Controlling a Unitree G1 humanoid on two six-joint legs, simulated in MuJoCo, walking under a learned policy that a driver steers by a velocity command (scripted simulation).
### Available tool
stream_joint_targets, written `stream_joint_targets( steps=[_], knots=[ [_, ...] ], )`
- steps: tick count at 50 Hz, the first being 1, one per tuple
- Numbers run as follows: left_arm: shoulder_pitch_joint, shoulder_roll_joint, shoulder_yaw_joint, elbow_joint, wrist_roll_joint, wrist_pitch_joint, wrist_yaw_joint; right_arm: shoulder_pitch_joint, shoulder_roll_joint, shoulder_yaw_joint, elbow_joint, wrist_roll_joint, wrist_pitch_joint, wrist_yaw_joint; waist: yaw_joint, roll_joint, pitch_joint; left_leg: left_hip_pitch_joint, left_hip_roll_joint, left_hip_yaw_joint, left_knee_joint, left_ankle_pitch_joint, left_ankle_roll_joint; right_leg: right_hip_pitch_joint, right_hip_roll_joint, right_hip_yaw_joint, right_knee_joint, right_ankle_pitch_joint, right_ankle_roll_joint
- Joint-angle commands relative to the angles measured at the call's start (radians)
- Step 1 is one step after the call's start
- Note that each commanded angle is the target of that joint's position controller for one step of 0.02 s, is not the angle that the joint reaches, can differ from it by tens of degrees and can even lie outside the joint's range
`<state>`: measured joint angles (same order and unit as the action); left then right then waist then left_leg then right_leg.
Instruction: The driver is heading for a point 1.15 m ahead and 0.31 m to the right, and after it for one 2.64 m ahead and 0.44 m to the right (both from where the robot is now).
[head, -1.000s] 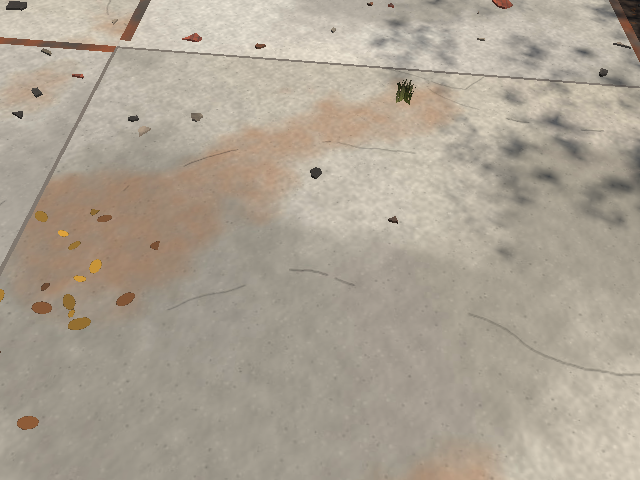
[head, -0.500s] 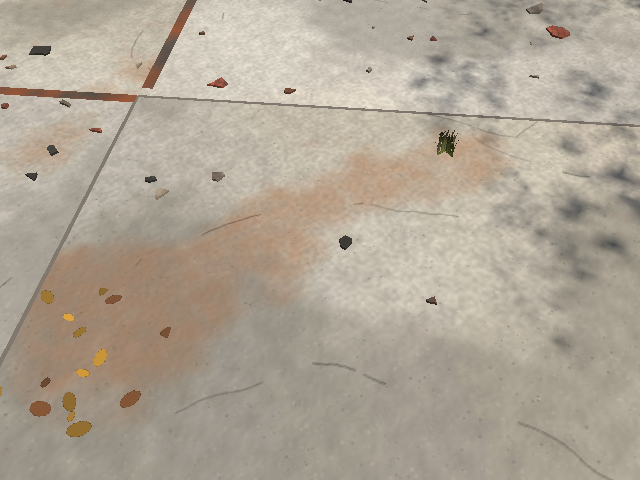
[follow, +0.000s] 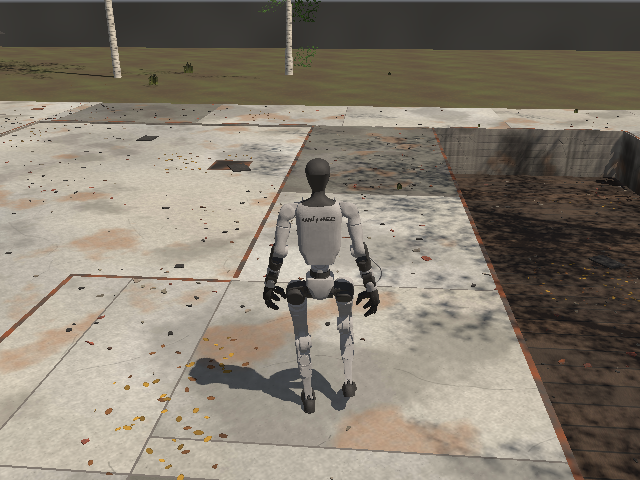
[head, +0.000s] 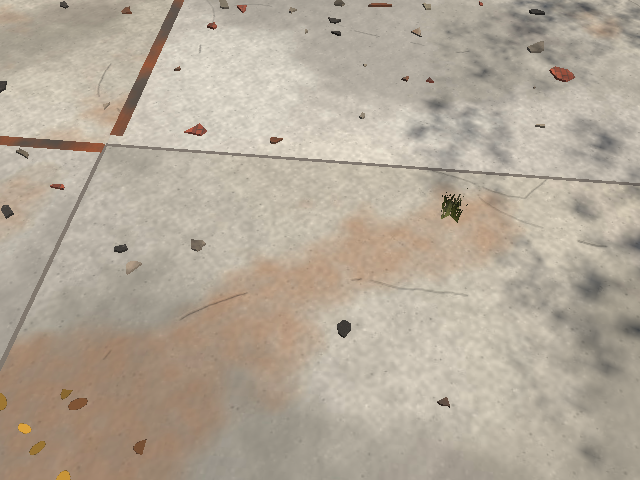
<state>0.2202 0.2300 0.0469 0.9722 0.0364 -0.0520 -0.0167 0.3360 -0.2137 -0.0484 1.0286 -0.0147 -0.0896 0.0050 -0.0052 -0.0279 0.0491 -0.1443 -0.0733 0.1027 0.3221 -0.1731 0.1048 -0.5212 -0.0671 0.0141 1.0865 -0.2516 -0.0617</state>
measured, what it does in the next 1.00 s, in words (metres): walks ahead: right foot, then left foot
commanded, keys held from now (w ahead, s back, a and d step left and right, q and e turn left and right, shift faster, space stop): w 0.80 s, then w+e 0.20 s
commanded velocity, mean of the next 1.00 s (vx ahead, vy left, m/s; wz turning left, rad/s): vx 0.50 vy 0.00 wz -0.04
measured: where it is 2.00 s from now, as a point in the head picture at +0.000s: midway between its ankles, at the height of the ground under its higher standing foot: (382, 270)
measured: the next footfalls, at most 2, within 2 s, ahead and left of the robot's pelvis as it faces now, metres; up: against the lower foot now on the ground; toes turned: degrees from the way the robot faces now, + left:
right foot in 0.32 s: +0.34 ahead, -0.12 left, +0.00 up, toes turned -4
left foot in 0.88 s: +0.64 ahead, +0.06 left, +0.00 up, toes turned +3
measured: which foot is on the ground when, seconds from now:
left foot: down 0.00-0.32, up 0.34-0.86, down 0.88-1.00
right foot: up 0.00-0.30, down 0.32-0.88, up 0.90-1.00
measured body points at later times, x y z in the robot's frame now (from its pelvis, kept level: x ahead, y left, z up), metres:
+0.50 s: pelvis +0.27 -0.06 +0.00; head +0.29 -0.07 +0.45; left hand +0.32 +0.20 -0.14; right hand +0.30 -0.31 -0.16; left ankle +0.22 +0.08 -0.66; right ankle +0.30 -0.12 -0.75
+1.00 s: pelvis +0.54 -0.01 -0.01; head +0.57 +0.00 +0.44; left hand +0.51 +0.23 -0.17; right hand +0.65 -0.27 -0.13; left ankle +0.60 +0.05 -0.75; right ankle +0.40 -0.12 -0.66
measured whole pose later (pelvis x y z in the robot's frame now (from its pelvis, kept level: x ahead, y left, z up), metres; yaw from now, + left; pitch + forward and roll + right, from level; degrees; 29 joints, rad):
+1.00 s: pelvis +0.54 -0.01 -0.01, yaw -4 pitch +0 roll +0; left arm 0.39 0.19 0.05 1.04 0.01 -0.07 0.01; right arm 0.13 -0.20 -0.06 0.92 -0.03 -0.08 0.01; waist 0.04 -0.02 0.06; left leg -0.32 -0.01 0.14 0.49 -0.18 0.08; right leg -0.28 0.01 0.00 1.11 -0.37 -0.10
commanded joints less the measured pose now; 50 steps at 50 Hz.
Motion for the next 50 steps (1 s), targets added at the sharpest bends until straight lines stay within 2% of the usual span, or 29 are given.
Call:
stream_joint_targets(
  steps=[1,6,9,11,13,14,15,16,17,18,19,20,21,22,23,25,28,33,38,41,42,43,44,45,46,47,48,49,50],
  knots=[
    [0.009,0.027,0.004,-0.043,0.004,0.015,-0.010,0.050,-0.098,-0.012,-0.023,0.003,-0.020,-0.002,0.025,0.080,0.025,0.004,0.265,-0.211,-0.201,0.233,0.111,-0.096,-0.037,-0.023,-0.076,0.098,0.028],
    [-0.189,0.011,-0.011,-0.110,-0.012,0.009,-0.013,0.132,-0.093,-0.005,-0.001,0.003,-0.017,-0.004,-0.028,0.092,0.048,0.065,0.239,-0.152,-0.205,0.318,0.087,-0.095,-0.018,-0.074,-0.353,0.237,0.041],
    [-0.262,0.019,-0.013,-0.137,-0.014,0.005,-0.010,0.184,-0.097,-0.004,0.019,-0.003,-0.013,-0.011,-0.053,0.099,0.055,0.157,0.264,-0.148,-0.181,0.363,0.092,-0.098,0.003,-0.089,-0.441,0.239,0.025],
    [-0.288,0.030,-0.010,-0.154,-0.013,0.000,-0.009,0.196,-0.102,-0.006,0.029,-0.009,-0.009,-0.017,-0.052,0.101,0.063,0.221,0.292,-0.152,-0.151,0.419,0.094,-0.102,0.011,-0.087,-0.480,0.194,0.004],
    [-0.259,0.041,-0.003,-0.155,-0.013,-0.010,-0.005,0.175,-0.113,-0.010,0.031,-0.013,-0.005,-0.023,-0.025,0.104,0.052,0.253,0.305,-0.138,-0.084,0.559,0.080,-0.032,0.035,-0.095,-0.526,0.122,-0.026],
    [-0.196,0.051,0.004,-0.137,-0.013,-0.015,0.000,0.157,-0.122,-0.013,0.030,-0.014,-0.004,-0.025,0.006,0.109,0.021,0.252,0.301,-0.125,-0.008,0.693,0.067,0.062,0.065,-0.106,-0.550,0.085,-0.044],
    [-0.070,0.064,0.015,-0.095,-0.010,-0.023,0.007,0.141,-0.128,-0.015,0.030,-0.012,0.000,-0.024,0.060,0.097,-0.041,0.236,0.280,-0.104,0.135,0.777,0.053,0.209,0.099,-0.122,-0.601,0.092,-0.065],
    [0.104,0.099,0.032,-0.038,0.003,-0.034,0.017,0.130,-0.118,-0.011,0.021,-0.006,0.001,-0.022,0.127,0.065,-0.136,0.125,0.237,-0.070,0.338,0.681,0.032,0.446,0.072,-0.088,-0.632,0.120,-0.097],
    [0.267,0.196,0.058,-0.014,0.030,-0.041,0.029,0.154,-0.058,0.006,-0.020,0.018,-0.001,-0.014,0.157,-0.070,-0.277,-0.146,0.158,-0.019,0.672,0.293,-0.003,0.738,-0.193,0.236,-0.655,0.019,-0.173],
    [0.275,0.241,0.070,-0.008,0.016,-0.028,0.019,0.240,-0.027,0.004,-0.014,0.033,0.002,-0.008,0.113,-0.208,-0.358,-0.405,-0.008,-0.062,0.947,-0.387,-0.021,0.863,-0.376,0.652,-0.789,0.018,-0.287],
    [0.166,0.184,0.059,-0.021,-0.016,-0.018,0.014,0.138,-0.103,-0.017,-0.022,0.008,0.009,-0.012,0.082,-0.047,-0.220,-0.488,0.067,-0.162,0.991,-0.299,-0.005,0.743,-0.311,0.559,-0.812,-0.074,-0.243],
    [0.070,0.121,0.041,-0.039,-0.024,-0.021,0.011,0.064,-0.091,-0.017,-0.046,0.003,0.003,-0.006,0.054,-0.021,-0.096,-0.493,0.103,-0.156,0.950,-0.201,-0.004,0.588,-0.274,0.419,-0.847,-0.038,-0.212],
    [0.025,0.076,0.029,-0.041,-0.020,-0.028,0.008,0.036,-0.072,-0.016,-0.049,0.002,0.002,-0.003,0.024,-0.001,-0.043,-0.455,0.135,-0.151,0.894,-0.142,-0.006,0.487,-0.224,0.323,-0.884,0.039,-0.178],
    [0.023,0.050,0.021,-0.030,-0.023,-0.035,0.011,0.039,-0.061,-0.017,-0.047,-0.013,0.013,0.001,-0.001,-0.016,-0.017,-0.410,0.153,-0.147,0.850,-0.119,-0.016,0.417,-0.185,0.249,-0.903,0.113,-0.152],
    [0.034,0.028,0.013,-0.016,-0.024,-0.041,0.015,0.061,-0.040,-0.014,-0.040,-0.021,0.026,0.008,-0.022,-0.031,-0.019,-0.366,0.162,-0.142,0.820,-0.105,-0.028,0.377,-0.158,0.195,-0.920,0.153,-0.137],
    [0.095,0.043,0.014,0.012,-0.026,-0.056,0.019,0.047,-0.029,-0.015,-0.047,-0.025,0.043,0.018,-0.033,-0.028,-0.019,-0.367,0.163,-0.121,0.792,-0.085,-0.046,0.367,-0.142,0.148,-0.933,0.254,-0.143],
    [0.152,0.072,0.017,0.030,-0.027,-0.061,0.021,-0.073,-0.037,-0.016,-0.089,-0.025,0.057,0.024,-0.021,-0.023,0.019,-0.468,0.186,-0.097,0.708,0.006,-0.073,0.384,-0.128,0.104,-0.971,0.277,-0.147],
    [0.236,0.064,0.008,0.050,-0.026,-0.056,0.022,-0.270,-0.029,-0.003,-0.157,-0.012,0.053,0.026,0.026,-0.025,0.047,-0.509,0.174,-0.054,0.464,0.141,-0.092,0.449,-0.101,0.046,-0.976,0.386,-0.130],
    [0.318,0.070,0.007,0.083,-0.015,-0.051,0.032,-0.392,-0.033,0.005,-0.204,-0.008,0.045,0.022,0.063,-0.036,0.063,-0.510,0.138,-0.025,0.310,0.141,-0.059,0.594,-0.136,0.031,-0.934,0.497,-0.138],
    [0.306,0.083,0.011,0.092,-0.009,-0.046,0.040,-0.381,-0.051,-0.002,-0.216,-0.008,0.031,0.018,0.037,-0.037,0.057,-0.437,0.108,-0.020,0.247,0.046,-0.018,0.649,-0.162,0.031,-0.847,0.678,-0.128],
    [0.285,0.093,0.013,0.090,-0.007,-0.045,0.041,-0.322,-0.061,-0.009,-0.202,-0.008,0.025,0.012,0.005,-0.043,0.030,-0.344,0.079,-0.013,0.222,0.007,-0.003,0.642,-0.158,0.029,-0.774,0.812,-0.117],
    [0.266,0.103,0.016,0.088,-0.008,-0.043,0.039,-0.203,-0.079,-0.019,-0.165,-0.009,0.017,0.004,-0.044,-0.039,-0.029,-0.204,0.048,-0.004,0.179,0.000,0.014,0.627,-0.138,0.023,-0.643,0.897,-0.105],
    [0.242,0.098,0.013,0.078,-0.017,-0.042,0.035,-0.025,-0.110,-0.035,-0.109,-0.020,0.004,-0.006,-0.118,-0.005,-0.126,0.043,0.072,-0.030,0.128,0.060,0.040,0.517,-0.093,-0.004,-0.446,0.803,-0.085],
    [0.259,0.039,-0.004,0.038,-0.045,-0.045,0.026,0.136,-0.208,-0.060,-0.086,-0.050,-0.005,-0.019,-0.149,0.114,-0.267,0.346,0.325,-0.317,0.105,-0.038,0.101,0.247,-0.012,-0.046,-0.131,0.431,-0.055],
    [0.372,-0.016,-0.008,0.043,-0.065,-0.037,0.029,0.137,-0.266,-0.074,-0.090,-0.046,0.004,-0.008,-0.094,0.269,-0.362,0.483,0.551,-0.712,-0.012,-0.045,0.200,-0.015,0.145,-0.048,0.156,-0.296,-0.035],
    [0.286,0.079,0.020,0.048,-0.036,-0.025,0.034,0.043,-0.195,-0.061,-0.105,-0.015,0.016,-0.002,-0.071,0.098,-0.248,0.349,0.492,-0.654,-0.045,-0.153,0.163,-0.064,0.073,0.050,0.211,-0.212,-0.050],
    [0.213,0.065,0.022,0.026,-0.031,-0.026,0.028,-0.060,-0.125,-0.040,-0.123,-0.008,0.013,0.000,-0.040,0.067,-0.106,0.186,0.456,-0.503,-0.090,-0.158,0.127,-0.072,0.036,0.051,0.178,-0.118,-0.050],
    [0.184,0.037,0.020,0.021,-0.028,-0.024,0.023,-0.107,-0.081,-0.028,-0.126,-0.010,0.007,0.002,-0.018,0.057,-0.042,0.085,0.409,-0.393,-0.132,-0.106,0.088,-0.046,0.003,0.045,0.130,-0.062,-0.048],
    [0.180,0.029,0.023,0.021,-0.015,-0.012,0.018,-0.110,-0.059,-0.021,-0.118,-0.008,0.000,-0.004,0.000,0.081,-0.013,0.024,0.374,-0.309,-0.150,-0.044,0.059,-0.017,-0.013,0.040,0.102,-0.037,-0.042]
  ],
)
